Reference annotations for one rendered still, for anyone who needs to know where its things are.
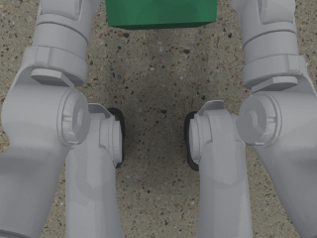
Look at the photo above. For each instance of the left robot forearm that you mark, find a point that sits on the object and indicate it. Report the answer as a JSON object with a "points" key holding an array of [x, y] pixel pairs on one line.
{"points": [[58, 51]]}

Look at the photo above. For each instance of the left robot upper arm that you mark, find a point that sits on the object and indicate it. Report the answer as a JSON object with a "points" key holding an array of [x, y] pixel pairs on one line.
{"points": [[42, 122]]}

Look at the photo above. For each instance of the right robot forearm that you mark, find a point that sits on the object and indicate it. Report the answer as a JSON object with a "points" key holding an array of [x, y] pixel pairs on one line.
{"points": [[269, 41]]}

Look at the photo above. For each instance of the left robot thigh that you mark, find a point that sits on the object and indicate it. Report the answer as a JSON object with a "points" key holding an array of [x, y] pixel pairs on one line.
{"points": [[91, 209]]}

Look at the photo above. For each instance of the robot left shin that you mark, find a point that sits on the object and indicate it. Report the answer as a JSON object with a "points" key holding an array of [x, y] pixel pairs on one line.
{"points": [[97, 108]]}

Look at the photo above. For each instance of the carton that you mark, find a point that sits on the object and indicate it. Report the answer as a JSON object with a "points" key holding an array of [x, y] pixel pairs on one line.
{"points": [[160, 14]]}

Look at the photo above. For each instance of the right robot upper arm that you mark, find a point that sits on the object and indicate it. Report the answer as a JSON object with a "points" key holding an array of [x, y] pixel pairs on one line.
{"points": [[281, 126]]}

